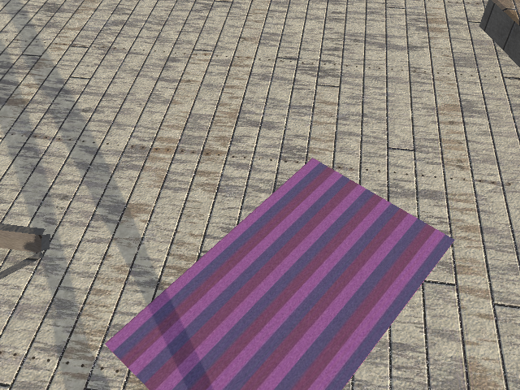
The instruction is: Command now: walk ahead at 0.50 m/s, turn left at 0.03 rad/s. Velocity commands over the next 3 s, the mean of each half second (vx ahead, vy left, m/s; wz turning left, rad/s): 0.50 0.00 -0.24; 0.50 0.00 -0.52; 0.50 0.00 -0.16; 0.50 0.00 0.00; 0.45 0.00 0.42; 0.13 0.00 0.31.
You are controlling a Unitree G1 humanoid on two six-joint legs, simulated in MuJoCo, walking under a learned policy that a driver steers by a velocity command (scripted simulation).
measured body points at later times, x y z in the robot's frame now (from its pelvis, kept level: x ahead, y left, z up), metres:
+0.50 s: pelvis +0.26 +0.04 +0.00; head +0.29 +0.05 +0.45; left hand +0.30 +0.31 -0.15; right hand +0.38 -0.23 -0.11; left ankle +0.33 +0.12 -0.74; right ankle +0.13 -0.06 -0.66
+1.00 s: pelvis +0.49 -0.07 -0.02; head +0.52 -0.09 +0.43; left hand +0.76 +0.08 -0.12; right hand +0.37 -0.30 -0.16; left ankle +0.38 +0.12 -0.65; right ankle +0.53 -0.14 -0.74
